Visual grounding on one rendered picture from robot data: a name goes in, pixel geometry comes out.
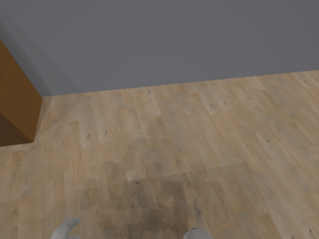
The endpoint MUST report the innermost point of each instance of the left robot hand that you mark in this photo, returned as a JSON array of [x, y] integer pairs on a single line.
[[62, 231]]

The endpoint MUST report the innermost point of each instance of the cupboard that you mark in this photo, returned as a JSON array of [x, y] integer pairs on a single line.
[[20, 103]]

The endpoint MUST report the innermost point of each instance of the robot right thigh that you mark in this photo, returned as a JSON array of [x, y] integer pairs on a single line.
[[196, 234]]

